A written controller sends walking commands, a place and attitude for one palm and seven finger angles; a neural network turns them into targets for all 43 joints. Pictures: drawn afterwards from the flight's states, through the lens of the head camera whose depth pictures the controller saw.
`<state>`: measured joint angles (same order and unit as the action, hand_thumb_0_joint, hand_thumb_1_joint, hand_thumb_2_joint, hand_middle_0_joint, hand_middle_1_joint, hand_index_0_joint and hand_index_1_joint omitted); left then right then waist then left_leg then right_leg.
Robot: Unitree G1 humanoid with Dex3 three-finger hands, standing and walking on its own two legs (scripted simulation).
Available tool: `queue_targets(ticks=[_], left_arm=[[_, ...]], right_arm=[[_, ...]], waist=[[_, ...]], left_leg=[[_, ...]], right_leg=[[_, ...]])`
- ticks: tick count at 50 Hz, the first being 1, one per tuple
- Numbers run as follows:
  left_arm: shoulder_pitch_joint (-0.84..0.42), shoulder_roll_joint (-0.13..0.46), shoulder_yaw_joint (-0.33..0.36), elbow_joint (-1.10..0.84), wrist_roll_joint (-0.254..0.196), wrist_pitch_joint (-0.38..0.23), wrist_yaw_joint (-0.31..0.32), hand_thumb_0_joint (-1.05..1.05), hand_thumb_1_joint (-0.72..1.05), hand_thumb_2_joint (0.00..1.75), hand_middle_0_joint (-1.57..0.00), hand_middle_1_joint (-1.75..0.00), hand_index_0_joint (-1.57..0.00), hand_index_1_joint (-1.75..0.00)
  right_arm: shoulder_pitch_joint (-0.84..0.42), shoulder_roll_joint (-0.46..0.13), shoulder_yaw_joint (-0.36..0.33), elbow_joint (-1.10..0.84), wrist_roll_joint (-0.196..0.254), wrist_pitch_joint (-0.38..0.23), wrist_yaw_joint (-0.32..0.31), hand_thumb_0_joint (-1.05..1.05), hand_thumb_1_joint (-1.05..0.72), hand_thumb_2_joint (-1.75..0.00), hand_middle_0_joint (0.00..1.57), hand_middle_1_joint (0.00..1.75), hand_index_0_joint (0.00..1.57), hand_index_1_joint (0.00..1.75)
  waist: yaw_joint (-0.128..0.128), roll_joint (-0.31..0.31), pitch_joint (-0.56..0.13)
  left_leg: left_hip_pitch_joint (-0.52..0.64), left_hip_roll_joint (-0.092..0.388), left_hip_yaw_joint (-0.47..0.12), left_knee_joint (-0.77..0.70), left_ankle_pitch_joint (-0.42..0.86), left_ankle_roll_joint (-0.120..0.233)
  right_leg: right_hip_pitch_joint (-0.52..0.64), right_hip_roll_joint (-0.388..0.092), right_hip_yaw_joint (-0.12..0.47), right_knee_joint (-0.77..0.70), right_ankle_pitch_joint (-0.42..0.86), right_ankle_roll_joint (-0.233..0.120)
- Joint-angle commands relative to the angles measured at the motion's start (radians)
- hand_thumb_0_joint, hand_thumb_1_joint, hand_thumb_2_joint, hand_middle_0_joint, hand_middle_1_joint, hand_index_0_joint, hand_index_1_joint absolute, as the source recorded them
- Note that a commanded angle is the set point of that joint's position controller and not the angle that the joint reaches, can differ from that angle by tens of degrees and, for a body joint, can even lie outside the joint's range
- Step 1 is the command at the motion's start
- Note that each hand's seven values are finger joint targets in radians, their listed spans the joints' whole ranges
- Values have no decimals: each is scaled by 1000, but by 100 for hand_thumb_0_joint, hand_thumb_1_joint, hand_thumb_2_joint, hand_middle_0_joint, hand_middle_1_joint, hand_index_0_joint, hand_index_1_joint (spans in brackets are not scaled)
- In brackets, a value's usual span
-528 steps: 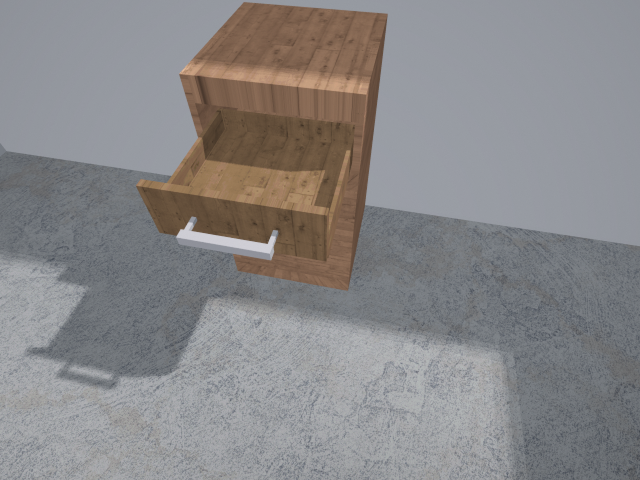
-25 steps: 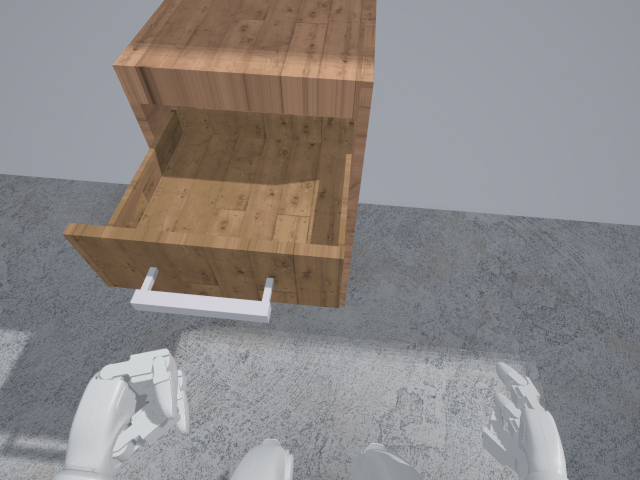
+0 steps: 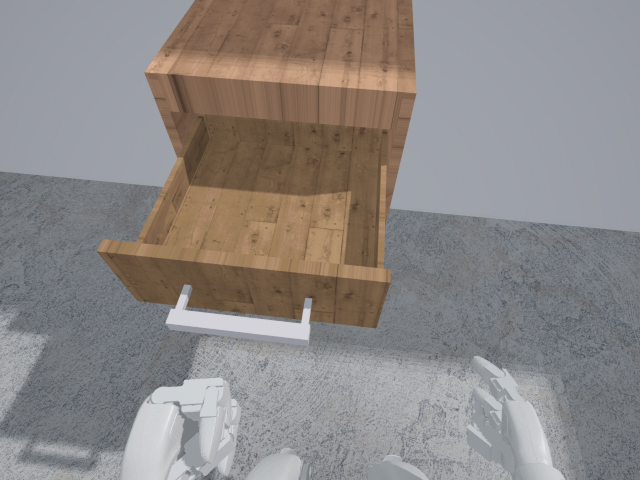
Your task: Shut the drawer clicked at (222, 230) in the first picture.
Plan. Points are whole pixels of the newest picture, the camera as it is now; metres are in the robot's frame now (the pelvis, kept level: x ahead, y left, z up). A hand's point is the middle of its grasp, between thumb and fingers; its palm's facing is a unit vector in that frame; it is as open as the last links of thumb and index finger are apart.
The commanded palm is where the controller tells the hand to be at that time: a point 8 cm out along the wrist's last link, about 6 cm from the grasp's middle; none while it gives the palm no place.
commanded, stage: raise the hand and make a fist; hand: left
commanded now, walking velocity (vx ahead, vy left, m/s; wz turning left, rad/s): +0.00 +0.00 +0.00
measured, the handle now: (242, 313) +0.34 +0.14 -0.03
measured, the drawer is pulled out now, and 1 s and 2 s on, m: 0.30 0.30 0.30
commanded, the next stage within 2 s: bring the fist close to the handle in 0.18 s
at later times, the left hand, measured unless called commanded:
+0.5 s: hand (241, 439) +0.17 +0.10 +0.04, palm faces -0.07 -1.00 +0.00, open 3.2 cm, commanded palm +0.15 +0.16 +0.04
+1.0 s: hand (253, 400) +0.21 +0.10 +0.01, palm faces -0.03 -1.00 -0.02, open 3.2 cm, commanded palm +0.19 +0.15 -0.01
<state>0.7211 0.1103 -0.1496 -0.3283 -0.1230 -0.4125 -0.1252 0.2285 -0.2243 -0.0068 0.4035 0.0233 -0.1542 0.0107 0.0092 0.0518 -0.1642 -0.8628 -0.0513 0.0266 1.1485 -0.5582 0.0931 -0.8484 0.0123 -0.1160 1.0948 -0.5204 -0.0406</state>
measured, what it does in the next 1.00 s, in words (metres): stands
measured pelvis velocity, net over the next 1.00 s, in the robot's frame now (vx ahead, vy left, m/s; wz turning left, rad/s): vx -0.01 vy -0.03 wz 0.00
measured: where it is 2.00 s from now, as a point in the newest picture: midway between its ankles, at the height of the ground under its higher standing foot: outside the picture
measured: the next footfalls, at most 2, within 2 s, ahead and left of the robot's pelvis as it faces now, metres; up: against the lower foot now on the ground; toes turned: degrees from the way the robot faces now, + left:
none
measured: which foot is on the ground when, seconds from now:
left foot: down 0.00-1.00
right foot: down 0.00-1.00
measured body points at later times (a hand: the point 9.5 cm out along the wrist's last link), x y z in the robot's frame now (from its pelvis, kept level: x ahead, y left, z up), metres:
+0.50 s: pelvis -0.01 -0.01 -0.01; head +0.06 +0.00 +0.43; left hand +0.17 +0.15 +0.04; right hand +0.19 -0.23 -0.07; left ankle +0.00 +0.06 -0.65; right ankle +0.01 -0.10 -0.65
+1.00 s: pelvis -0.01 -0.03 -0.04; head +0.08 -0.03 +0.40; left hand +0.21 +0.15 +0.01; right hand +0.18 -0.26 -0.12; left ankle +0.00 +0.06 -0.65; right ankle +0.01 -0.10 -0.65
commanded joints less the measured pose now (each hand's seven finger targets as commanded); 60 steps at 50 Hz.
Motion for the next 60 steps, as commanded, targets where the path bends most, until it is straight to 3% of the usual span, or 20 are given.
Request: queue_targets(ticks=[1, 2, 5, 9, 11, 15, 17, 19, 22, 27, 30, 32, 35, 37, 41, 47, 50, 54, 58, 60], left_arm=[[86, 79, 23, -243, 28, -22, 21, 0, 90, 90, -140, -160, -140, -160], [97, 111, 65, -236, 37, -12, 43, 0, 90, 90, -140, -160, -140, -160], [108, 53, 47, -251, 24, -4, 74, 0, 90, 90, -140, -160, -140, -160], [71, 21, 0, -281, 5, -28, 74, 0, 90, 90, -140, -160, -140, -160], [70, 26, -29, -294, 9, -37, 59, 0, 90, 90, -140, -160, -140, -160], [62, 46, -39, -231, 34, -18, 40, 0, 90, 90, -140, -160, -140, -160], [47, 68, -4, -166, 53, -1, 49, 0, 90, 90, -140, -160, -140, -160], [13, 63, 11, -145, 55, -2, 65, 0, 90, 90, -140, -160, -140, -160], [-41, 88, 67, -153, 42, -19, 99, 0, 90, 90, -140, -160, -140, -160], [-107, 67, 48, -195, 11, -97, 113, 0, 90, 90, -140, -160, -140, -160], [-116, 48, 15, -111, 12, -107, 86, 0, 90, 90, -140, -160, -140, -160], [-91, 65, 40, -1, 21, -80, 64, 0, 90, 90, -140, -160, -140, -160], [-125, 95, 79, 37, 22, -48, 43, 0, 90, 90, -140, -160, -140, -160], [-150, 143, 143, 31, 14, -47, 52, 0, 90, 90, -140, -160, -140, -160], [-216, 120, 163, -55, -28, -126, 80, 0, 90, 90, -140, -160, -140, -160], [-263, 67, 85, 107, -19, -178, 40, 0, 90, 90, -140, -160, -140, -160], [-262, 88, 98, 175, -13, -137, 0, 0, 90, 90, -140, -160, -140, -160], [-362, 162, 186, 124, -23, -118, 12, 0, 90, 90, -140, -160, -140, -160], [-415, 140, 211, 92, -45, -160, 73, 0, 90, 90, -140, -160, -140, -160], [-442, 123, 197, 140, -46, -175, 80, 0, 90, 90, -140, -160, -140, -160]], right_arm=[[-33, -111, -52, -200, 3, -18, -8, 0, -90, -90, 20, 30, 20, 30], [-38, -106, -55, -198, 1, -3, -11, 0, -90, -90, 20, 30, 20, 30], [-37, -93, -48, -221, 2, 18, -9, 0, -90, -90, 20, 30, 20, 30], [-29, -105, -42, -222, 0, 6, -10, 0, -90, -90, 20, 30, 20, 30], [-22, -112, -37, -219, 2, -1, -8, 0, -90, -90, 20, 30, 20, 30], [-22, -117, -35, -218, 3, 2, -11, 0, -90, -90, 20, 30, 20, 30], [-37, -117, -35, -214, 2, 13, -16, 0, -90, -90, 20, 30, 20, 30], [-45, -115, -31, -220, 0, 17, -17, 0, -90, -90, 20, 30, 20, 30], [-44, -109, -30, -214, -5, 18, -22, 0, -90, -90, 20, 30, 20, 30], [-26, -105, -24, -189, -13, -4, -17, 0, -90, -90, 20, 30, 20, 30], [-28, -115, -25, -164, -13, -12, -11, 0, -90, -90, 20, 30, 20, 30], [-37, -120, -27, -150, -9, -3, -13, 0, -90, -90, 20, 30, 20, 30], [-49, -123, -29, -161, -4, 9, -17, 0, -90, -90, 20, 30, 20, 30], [-55, -121, -29, -154, -6, 13, -22, 0, -90, -90, 20, 30, 20, 30], [-47, -101, -26, -131, -14, -7, -21, 0, -90, -90, 20, 30, 20, 30], [-49, -119, -26, -77, -19, -29, -7, 0, -90, -90, 20, 30, 20, 30], [-49, -134, -32, -87, -13, -18, -8, 0, -90, -90, 20, 30, 20, 30], [-52, -134, -32, -96, -12, -3, -14, 0, -90, -90, 20, 30, 20, 30], [-51, -115, -28, -78, -21, -6, -10, 0, -90, -90, 20, 30, 20, 30], [-49, -119, -25, -58, -24, -10, -3, 0, -90, -90, 20, 30, 20, 30]], waist=[[0, -17, -190], [13, -30, -196], [14, -36, -185], [-10, -52, -177], [-17, -15, -175], [-33, -35, -124], [-31, -73, -88], [-24, -59, -89], [-10, -57, -148], [-19, 10, -238], [-46, -18, -210], [-52, -81, -167], [-42, -105, -171], [-24, -73, -203], [-15, -9, -295], [-74, -55, -237], [-63, -91, -255], [-30, -54, -337], [-20, -26, -384], [-37, -44, -365]], left_leg=[[181, 74, -149, -194, 455, -103], [177, 73, -150, -198, 467, -110], [173, 71, -145, -206, 436, -115], [159, 73, -160, -198, 363, -108], [162, 75, -166, -196, 352, -109], [114, 70, -167, -191, 279, -101], [63, 65, -159, -186, 225, -98], [40, 57, -153, -180, 169, -96], [29, 50, -136, -159, 171, -89], [65, 51, -124, -117, 277, -87], [19, 50, -115, -85, 258, -74], [-47, 47, -107, -70, 214, -66], [-96, 38, -90, -56, 178, -61], [-102, 37, -82, -45, 198, -61], [-70, 37, -76, -16, 276, -64], [-162, 44, -87, 50, 234, -60], [-204, 41, -80, 66, 206, -56], [-207, 39, -70, 78, 231, -54], [-191, 36, -69, 91, 273, -60], [-224, 37, -74, 103, 255, -62]], right_leg=[[78, 2, 37, -79, 217, 1], [80, 6, 37, -73, 220, 0], [85, 10, 32, -76, 203, 0], [62, 12, 33, -86, 166, 3], [43, 9, 35, -84, 149, 3], [22, 7, 40, -88, 119, 2], [11, 8, 42, -86, 95, -1], [-1, 6, 46, -78, 61, -3], [18, 8, 60, -74, 69, -6], [29, 8, 70, -57, 155, -9], [20, 4, 80, -63, 172, -4], [25, 4, 97, -76, 152, -2], [55, -6, 127, -86, 127, 1], [72, -6, 136, -75, 147, -2], [98, -7, 141, -41, 257, 0], [13, -12, 159, -19, 234, 10], [28, -20, 176, -18, 203, 15], [64, -21, 187, 7, 219, 9], [67, -19, 183, 32, 291, 10], [46, -20, 180, 41, 284, 13]])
